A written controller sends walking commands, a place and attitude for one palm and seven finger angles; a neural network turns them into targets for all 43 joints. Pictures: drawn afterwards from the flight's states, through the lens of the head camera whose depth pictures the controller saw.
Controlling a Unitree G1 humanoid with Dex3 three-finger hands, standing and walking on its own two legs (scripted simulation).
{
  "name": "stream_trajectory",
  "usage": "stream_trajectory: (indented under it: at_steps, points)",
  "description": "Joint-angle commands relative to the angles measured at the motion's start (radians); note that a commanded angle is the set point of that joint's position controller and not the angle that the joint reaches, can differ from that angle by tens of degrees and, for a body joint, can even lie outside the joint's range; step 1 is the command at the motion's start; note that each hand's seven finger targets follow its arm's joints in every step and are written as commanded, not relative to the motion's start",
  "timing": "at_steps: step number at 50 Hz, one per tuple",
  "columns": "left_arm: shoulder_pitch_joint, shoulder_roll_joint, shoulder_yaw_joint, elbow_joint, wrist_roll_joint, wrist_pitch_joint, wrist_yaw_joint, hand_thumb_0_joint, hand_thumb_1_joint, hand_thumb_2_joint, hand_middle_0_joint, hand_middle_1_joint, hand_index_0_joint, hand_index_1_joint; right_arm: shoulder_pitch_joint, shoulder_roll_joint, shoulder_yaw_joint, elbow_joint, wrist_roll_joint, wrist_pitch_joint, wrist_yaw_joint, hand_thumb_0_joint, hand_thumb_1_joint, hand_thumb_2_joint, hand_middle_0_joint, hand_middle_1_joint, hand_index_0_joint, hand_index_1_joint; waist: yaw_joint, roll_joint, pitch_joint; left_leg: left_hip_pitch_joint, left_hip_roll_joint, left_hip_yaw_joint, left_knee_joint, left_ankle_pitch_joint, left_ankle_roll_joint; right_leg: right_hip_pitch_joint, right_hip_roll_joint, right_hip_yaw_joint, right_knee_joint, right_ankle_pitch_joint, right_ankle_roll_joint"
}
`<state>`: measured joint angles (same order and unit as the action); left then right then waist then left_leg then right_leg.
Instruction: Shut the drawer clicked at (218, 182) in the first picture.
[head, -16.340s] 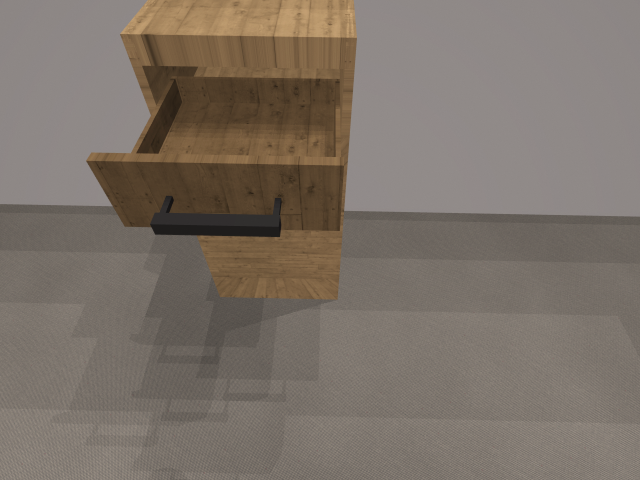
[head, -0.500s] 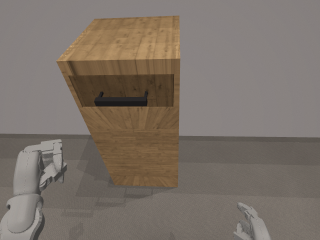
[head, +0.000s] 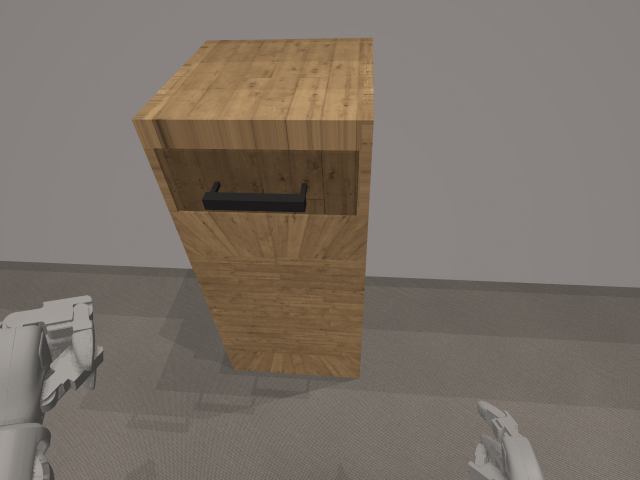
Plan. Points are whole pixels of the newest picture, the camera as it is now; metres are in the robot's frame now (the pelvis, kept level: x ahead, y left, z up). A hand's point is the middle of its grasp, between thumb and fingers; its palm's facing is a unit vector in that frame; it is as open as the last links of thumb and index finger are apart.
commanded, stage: step back with the hand held close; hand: left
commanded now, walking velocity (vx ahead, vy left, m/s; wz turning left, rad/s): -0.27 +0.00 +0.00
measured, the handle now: (257, 194) +0.60 +0.21 +0.02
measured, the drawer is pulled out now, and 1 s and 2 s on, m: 0.00 0.00 0.00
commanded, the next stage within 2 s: stop stepping back and stand still in 1.36 s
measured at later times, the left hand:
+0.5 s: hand (57, 385) +0.15 +0.26 +0.15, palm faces +0.33 -0.79 -0.51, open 3.3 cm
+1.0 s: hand out of the picture +0.09 +0.28 +0.16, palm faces +0.39 -0.77 -0.51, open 3.3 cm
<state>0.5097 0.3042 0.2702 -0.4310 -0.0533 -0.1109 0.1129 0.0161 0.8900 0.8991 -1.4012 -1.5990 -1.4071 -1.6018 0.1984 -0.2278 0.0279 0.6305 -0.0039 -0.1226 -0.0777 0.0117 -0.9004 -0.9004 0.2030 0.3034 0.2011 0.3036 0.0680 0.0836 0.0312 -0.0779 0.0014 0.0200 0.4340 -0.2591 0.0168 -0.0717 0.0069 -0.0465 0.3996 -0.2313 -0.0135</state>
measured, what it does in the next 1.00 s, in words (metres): walks backwards: right foot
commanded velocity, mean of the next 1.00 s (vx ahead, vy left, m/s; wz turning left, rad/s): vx -0.30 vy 0.00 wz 0.00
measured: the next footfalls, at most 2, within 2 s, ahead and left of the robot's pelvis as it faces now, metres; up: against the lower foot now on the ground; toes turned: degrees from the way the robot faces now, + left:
right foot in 1.00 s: -0.13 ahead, -0.10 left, +0.00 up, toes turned +5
left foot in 1.34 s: -0.05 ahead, +0.10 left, +0.00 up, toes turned -1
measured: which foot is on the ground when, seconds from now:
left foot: down 0.00-1.00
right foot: down 0.00-0.86, up 0.88-0.98, down 1.00-1.00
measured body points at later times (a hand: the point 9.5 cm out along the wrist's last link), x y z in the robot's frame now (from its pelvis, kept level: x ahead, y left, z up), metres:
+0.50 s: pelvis -0.05 +0.02 -0.01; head -0.02 +0.02 +0.44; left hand +0.12 +0.30 +0.18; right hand +0.13 -0.22 -0.09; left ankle -0.01 +0.11 -0.74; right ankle +0.00 -0.11 -0.74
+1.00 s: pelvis -0.10 +0.03 -0.01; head -0.08 +0.05 +0.44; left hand +0.06 +0.32 +0.19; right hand +0.06 -0.21 -0.09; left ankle -0.01 +0.11 -0.74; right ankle -0.14 -0.10 -0.73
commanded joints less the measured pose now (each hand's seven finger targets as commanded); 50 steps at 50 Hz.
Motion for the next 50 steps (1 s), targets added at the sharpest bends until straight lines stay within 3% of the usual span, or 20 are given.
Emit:
stream_trajectory:
  at_steps: [1, 2, 3, 5, 11, 13, 15, 19, 26, 28, 33, 37, 40, 43, 44, 45, 48, 49, 50]
  points:
    - [-0.089, 0.25, 0.23, -0.208, -0.004, -0.115, 0.015, 0.0, 0.9, 0.9, -1.4, -1.6, -1.4, -1.6, -0.117, -0.1, -0.047, -0.172, 0.0, -0.02, 0.001, 0.0, -0.9, -0.9, 0.2, 0.3, 0.2, 0.3, -0.048, -0.108, 0.039, -0.102, 0.021, -0.058, -0.043, 0.073, 0.032, -0.136, -0.077, 0.15, -0.162, 0.085, -0.012]
    - [-0.018, 0.195, 0.183, -0.179, 0.0, -0.113, 0.007, 0.0, 0.9, 0.9, -1.4, -1.6, -1.4, -1.6, -0.111, -0.101, -0.051, -0.179, -0.002, -0.004, 0.007, 0.0, -0.9, -0.9, 0.2, 0.3, 0.2, 0.3, -0.052, -0.124, 0.02, -0.092, 0.025, -0.053, -0.031, 0.105, 0.031, -0.142, -0.082, 0.146, -0.159, 0.106, -0.011]
    - [-0.007, 0.197, 0.185, -0.208, 0.002, -0.125, 0.004, 0.0, 0.9, 0.9, -1.4, -1.6, -1.4, -1.6, -0.122, -0.105, -0.057, -0.186, -0.006, 0.006, 0.007, 0.0, -0.9, -0.9, 0.2, 0.3, 0.2, 0.3, -0.05, -0.079, -0.008, -0.09, 0.025, -0.047, -0.033, 0.152, 0.03, -0.124, -0.082, 0.131, -0.138, 0.175, -0.011]
    - [0.053, 0.171, 0.159, -0.204, 0.003, -0.125, 0.002, 0.0, 0.9, 0.9, -1.4, -1.6, -1.4, -1.6, -0.111, -0.112, -0.064, -0.192, -0.006, 0.028, 0.011, 0.0, -0.9, -0.9, 0.2, 0.3, 0.2, 0.3, -0.056, -0.058, -0.075, -0.092, 0.039, -0.047, -0.043, 0.219, 0.026, -0.082, -0.08, 0.099, -0.089, 0.238, -0.002]
    - [0.123, 0.226, 0.209, -0.287, 0.001, -0.133, 0.017, 0.0, 0.9, 0.9, -1.4, -1.6, -1.4, -1.6, -0.115, -0.112, -0.083, -0.229, 0.004, 0.064, 0.002, 0.0, -0.9, -0.9, 0.2, 0.3, 0.2, 0.3, -0.052, -0.053, -0.206, -0.11, 0.062, -0.061, -0.035, 0.406, 0.023, -0.017, -0.063, 0.06, 0.017, 0.383, 0.015]
    - [0.13, 0.252, 0.231, -0.316, 0.001, -0.134, 0.023, 0.0, 0.9, 0.9, -1.4, -1.6, -1.4, -1.6, -0.121, -0.112, -0.087, -0.237, 0.005, 0.07, -0.004, 0.0, -0.9, -0.9, 0.2, 0.3, 0.2, 0.3, -0.047, -0.045, -0.221, -0.13, 0.063, -0.066, -0.033, 0.415, 0.023, -0.012, -0.059, 0.058, 0.035, 0.393, 0.019]
    - [0.141, 0.242, 0.224, -0.321, 0.002, -0.136, 0.025, 0.0, 0.9, 0.9, -1.4, -1.6, -1.4, -1.6, -0.114, -0.111, -0.089, -0.242, 0.007, 0.071, -0.006, 0.0, -0.9, -0.9, 0.2, 0.3, 0.2, 0.3, -0.05, -0.031, -0.211, -0.154, 0.071, -0.072, -0.039, 0.41, 0.024, -0.021, -0.051, 0.056, 0.057, 0.377, 0.022]
    - [0.137, 0.235, 0.22, -0.328, 0.01, -0.14, 0.027, 0.0, 0.9, 0.9, -1.4, -1.6, -1.4, -1.6, -0.11, -0.115, -0.092, -0.246, 0.007, 0.063, -0.012, 0.0, -0.9, -0.9, 0.2, 0.3, 0.2, 0.3, -0.053, -0.005, -0.177, -0.254, 0.092, -0.096, -0.077, 0.302, 0.039, -0.01, -0.033, 0.059, 0.103, 0.301, 0.028]
    - [0.113, 0.218, 0.216, -0.318, 0.028, -0.159, 0.035, 0.0, 0.9, 0.9, -1.4, -1.6, -1.4, -1.6, -0.1, -0.124, -0.093, -0.253, 0.009, 0.035, -0.01, 0.0, -0.9, -0.9, 0.2, 0.3, 0.2, 0.3, -0.067, -0.03, -0.087, -0.514, 0.103, -0.132, -0.124, -0.184, 0.072, 0.017, -0.036, 0.106, 0.118, 0.106, 0.024]
    - [0.1, 0.24, 0.236, -0.338, 0.035, -0.169, 0.041, 0.0, 0.9, 0.9, -1.4, -1.6, -1.4, -1.6, -0.097, -0.128, -0.095, -0.255, 0.006, 0.026, -0.013, 0.0, -0.9, -0.9, 0.2, 0.3, 0.2, 0.3, -0.068, -0.043, -0.091, -0.544, 0.1, -0.145, -0.122, -0.254, 0.076, 0.013, -0.034, 0.118, 0.104, 0.047, 0.023]
    - [0.074, 0.24, 0.229, -0.367, 0.036, -0.191, 0.05, 0.0, 0.9, 0.9, -1.4, -1.6, -1.4, -1.6, -0.076, -0.125, -0.095, -0.241, -0.003, 0.007, -0.012, 0.0, -0.9, -0.9, 0.2, 0.3, 0.2, 0.3, -0.079, -0.08, -0.092, -0.446, 0.057, -0.114, -0.005, -0.252, 0.055, -0.149, -0.078, 0.18, -0.022, -0.135, -0.002]
    - [0.082, 0.231, 0.212, -0.35, 0.025, -0.201, 0.067, 0.0, 0.9, 0.9, -1.4, -1.6, -1.4, -1.6, -0.064, -0.115, -0.091, -0.212, -0.003, 0.004, -0.013, 0.0, -0.9, -0.9, 0.2, 0.3, 0.2, 0.3, -0.087, -0.108, -0.097, -0.296, 0.027, -0.088, 0.094, -0.167, 0.026, -0.317, -0.123, 0.176, -0.093, -0.209, -0.024]
    - [0.088, 0.235, 0.22, -0.361, 0.028, -0.21, 0.072, 0.0, 0.9, 0.9, -1.4, -1.6, -1.4, -1.6, -0.076, -0.125, -0.089, -0.211, -0.002, 0.0, -0.02, 0.0, -0.9, -0.9, 0.2, 0.3, 0.2, 0.3, -0.087, -0.037, -0.088, -0.361, 0.076, -0.151, -0.017, -0.229, 0.043, -0.272, -0.068, 0.115, -0.02, -0.197, 0.001]
    - [0.091, 0.239, 0.245, -0.383, 0.055, -0.225, 0.064, 0.0, 0.9, 0.9, -1.4, -1.6, -1.4, -1.6, -0.107, -0.141, -0.094, -0.229, -0.001, -0.019, -0.025, 0.0, -0.9, -0.9, 0.2, 0.3, 0.2, 0.3, -0.071, 0.162, -0.103, -0.696, 0.237, -0.341, -0.304, -0.442, 0.117, 0.063, 0.064, 0.054, 0.347, 0.012, 0.041]
    - [0.097, 0.25, 0.258, -0.393, 0.06, -0.227, 0.06, 0.0, 0.9, 0.9, -1.4, -1.6, -1.4, -1.6, -0.098, -0.127, -0.095, -0.23, -0.006, -0.023, -0.025, 0.0, -0.9, -0.9, 0.2, 0.3, 0.2, 0.3, -0.064, 0.146, -0.126, -0.667, 0.252, -0.341, -0.278, -0.36, 0.125, 0.055, 0.065, 0.068, 0.385, 0.047, 0.039]
    - [0.104, 0.255, 0.262, -0.393, 0.06, -0.228, 0.055, 0.0, 0.9, 0.9, -1.4, -1.6, -1.4, -1.6, -0.093, -0.126, -0.099, -0.23, -0.01, -0.03, -0.022, 0.0, -0.9, -0.9, 0.2, 0.3, 0.2, 0.3, -0.062, 0.088, -0.138, -0.64, 0.252, -0.334, -0.247, -0.289, 0.132, 0.044, 0.069, 0.084, 0.394, 0.015, 0.037]
    - [0.151, 0.235, 0.263, -0.347, 0.051, -0.236, 0.043, 0.0, 0.9, 0.9, -1.4, -1.6, -1.4, -1.6, -0.089, -0.129, -0.103, -0.219, -0.016, -0.046, -0.011, 0.0, -0.9, -0.9, 0.2, 0.3, 0.2, 0.3, -0.066, 0.088, -0.087, -0.635, 0.238, -0.302, -0.212, -0.262, 0.136, 0.024, 0.072, 0.102, 0.299, -0.046, 0.028]
    - [0.146, 0.221, 0.242, -0.365, 0.041, -0.245, 0.034, 0.0, 0.9, 0.9, -1.4, -1.6, -1.4, -1.6, -0.08, -0.126, -0.097, -0.202, -0.021, -0.051, -0.006, 0.0, -0.9, -0.9, 0.2, 0.3, 0.2, 0.3, -0.07, 0.077, -0.086, -0.57, 0.224, -0.297, -0.201, -0.197, 0.125, -0.009, 0.071, 0.093, 0.238, -0.048, 0.025]
    - [0.153, 0.224, 0.231, -0.376, 0.027, -0.249, 0.03, 0.0, 0.9, 0.9, -1.4, -1.6, -1.4, -1.6, -0.066, -0.124, -0.094, -0.185, -0.019, -0.052, 0.001, 0.0, -0.9, -0.9, 0.2, 0.3, 0.2, 0.3, -0.072, 0.052, -0.115, -0.424, 0.195, -0.267, -0.15, -0.026, 0.104, -0.084, 0.06, 0.097, 0.153, 0.032, 0.014]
